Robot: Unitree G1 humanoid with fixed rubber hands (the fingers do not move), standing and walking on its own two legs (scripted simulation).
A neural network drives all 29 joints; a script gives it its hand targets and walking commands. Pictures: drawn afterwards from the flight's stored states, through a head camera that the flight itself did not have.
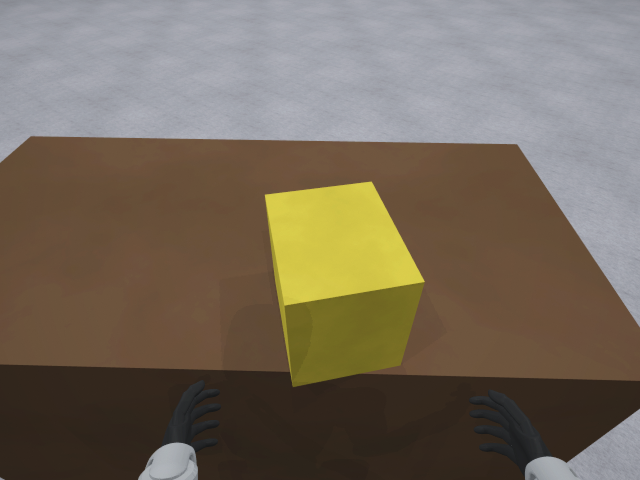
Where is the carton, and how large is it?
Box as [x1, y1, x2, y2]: [265, 182, 424, 386]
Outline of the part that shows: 371,182 265,195 275,282 293,386 400,364 424,281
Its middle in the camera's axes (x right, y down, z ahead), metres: +0.02 +0.06 +0.58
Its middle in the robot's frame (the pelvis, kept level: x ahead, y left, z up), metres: +0.41 -0.02 +0.03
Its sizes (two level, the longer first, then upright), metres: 0.206 0.165 0.195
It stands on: a pedestal, 0.70 m high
